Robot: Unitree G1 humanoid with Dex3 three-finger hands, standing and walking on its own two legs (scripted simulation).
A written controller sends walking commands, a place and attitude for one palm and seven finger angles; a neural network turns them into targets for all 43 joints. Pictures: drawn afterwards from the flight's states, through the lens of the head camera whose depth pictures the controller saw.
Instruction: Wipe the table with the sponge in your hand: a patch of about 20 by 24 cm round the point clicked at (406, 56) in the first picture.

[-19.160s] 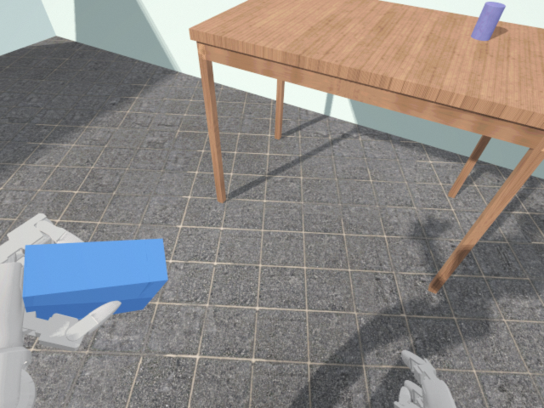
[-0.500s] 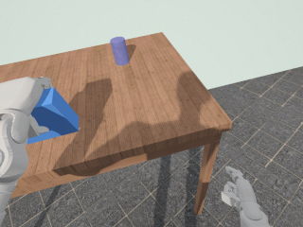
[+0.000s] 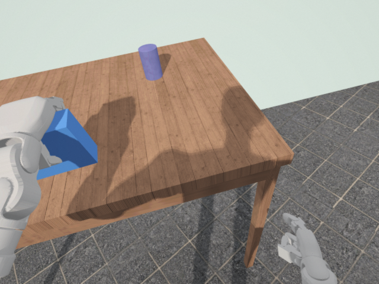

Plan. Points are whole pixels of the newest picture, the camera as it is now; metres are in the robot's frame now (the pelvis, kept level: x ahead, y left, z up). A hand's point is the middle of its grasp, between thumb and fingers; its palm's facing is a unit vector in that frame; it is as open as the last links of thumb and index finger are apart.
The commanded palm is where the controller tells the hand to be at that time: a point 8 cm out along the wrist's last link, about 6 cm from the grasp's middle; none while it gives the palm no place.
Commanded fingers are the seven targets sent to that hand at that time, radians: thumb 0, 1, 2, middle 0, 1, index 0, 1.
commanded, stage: move the sponge above the wiping area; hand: left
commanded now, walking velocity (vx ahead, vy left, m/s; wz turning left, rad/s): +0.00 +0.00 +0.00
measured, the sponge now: (56, 152) +0.29 +0.33 +0.16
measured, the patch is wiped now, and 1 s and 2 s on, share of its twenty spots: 0.00 0.00 0.00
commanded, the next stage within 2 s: none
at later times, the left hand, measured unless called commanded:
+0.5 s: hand (52, 137) +0.29 +0.31 +0.20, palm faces +0.09 +0.01 -1.00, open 9.3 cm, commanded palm +0.24 +0.31 +0.27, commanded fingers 0.00 0.10 1.30 -1.20 -1.60 -1.20 -1.60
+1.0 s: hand (51, 135) +0.29 +0.30 +0.21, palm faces +0.13 +0.02 -0.99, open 9.3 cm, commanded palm +0.24 +0.31 +0.28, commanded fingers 0.00 0.10 1.30 -1.20 -1.60 -1.20 -1.60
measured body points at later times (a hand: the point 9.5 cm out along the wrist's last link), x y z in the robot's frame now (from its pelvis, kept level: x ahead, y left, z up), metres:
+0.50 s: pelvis +0.00 +0.01 +0.00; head +0.00 -0.05 +0.45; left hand +0.28 +0.31 +0.25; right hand +0.26 -0.19 -0.08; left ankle +0.04 +0.10 -0.74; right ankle +0.02 -0.07 -0.74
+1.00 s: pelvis +0.01 +0.00 +0.00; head +0.01 -0.05 +0.45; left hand +0.28 +0.30 +0.26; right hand +0.27 -0.19 -0.08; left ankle +0.04 +0.10 -0.74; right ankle +0.02 -0.07 -0.74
